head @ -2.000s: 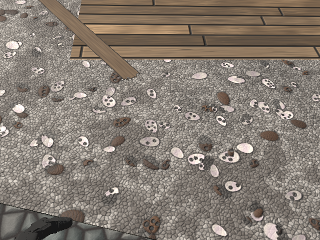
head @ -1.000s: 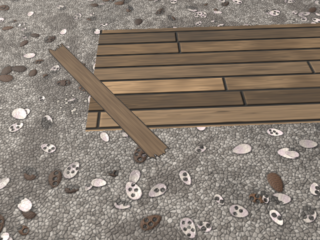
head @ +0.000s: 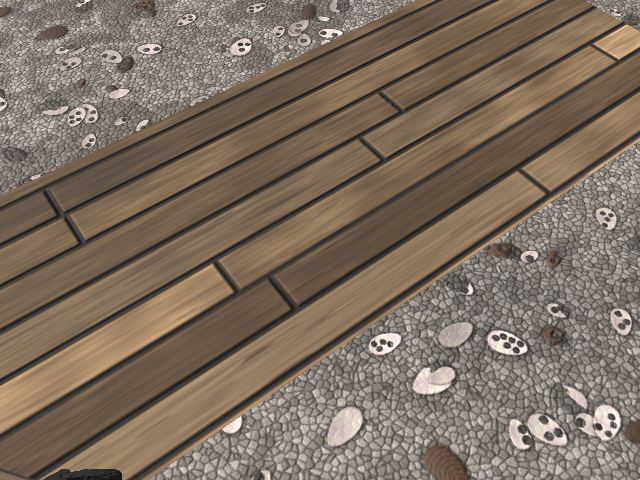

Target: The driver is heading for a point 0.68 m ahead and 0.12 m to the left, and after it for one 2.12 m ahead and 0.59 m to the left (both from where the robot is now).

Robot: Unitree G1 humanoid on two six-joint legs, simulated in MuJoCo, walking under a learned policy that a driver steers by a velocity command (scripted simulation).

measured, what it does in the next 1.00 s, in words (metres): steps on the spot: right foot, then left foot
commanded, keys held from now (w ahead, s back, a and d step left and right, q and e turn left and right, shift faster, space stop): no key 0.32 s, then s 0.40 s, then no key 0.24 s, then w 0.04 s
